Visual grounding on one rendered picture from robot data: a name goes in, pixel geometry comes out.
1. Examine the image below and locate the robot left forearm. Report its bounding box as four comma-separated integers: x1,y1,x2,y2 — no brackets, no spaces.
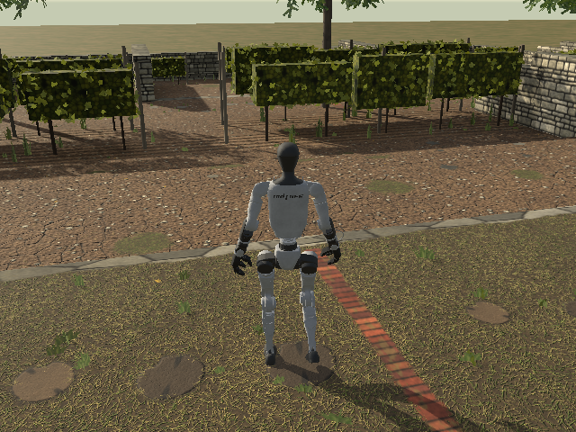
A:
234,218,253,257

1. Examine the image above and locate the robot right forearm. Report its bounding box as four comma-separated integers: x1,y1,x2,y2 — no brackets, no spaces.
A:
322,217,339,250

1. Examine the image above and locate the robot left hand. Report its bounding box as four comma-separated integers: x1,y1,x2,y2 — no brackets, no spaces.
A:
231,254,252,275

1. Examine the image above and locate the robot head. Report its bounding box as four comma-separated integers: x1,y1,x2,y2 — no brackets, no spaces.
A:
273,142,303,185

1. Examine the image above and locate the robot right upper arm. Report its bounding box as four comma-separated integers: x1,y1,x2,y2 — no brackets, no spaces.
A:
307,181,332,230

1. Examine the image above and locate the left robot thigh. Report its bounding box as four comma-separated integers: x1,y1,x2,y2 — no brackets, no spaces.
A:
256,250,276,312

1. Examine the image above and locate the robot left upper arm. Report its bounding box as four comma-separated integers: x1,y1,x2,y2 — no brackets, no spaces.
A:
244,181,270,232

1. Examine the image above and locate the robot right hand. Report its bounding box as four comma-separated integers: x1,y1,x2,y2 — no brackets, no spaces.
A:
320,247,341,265

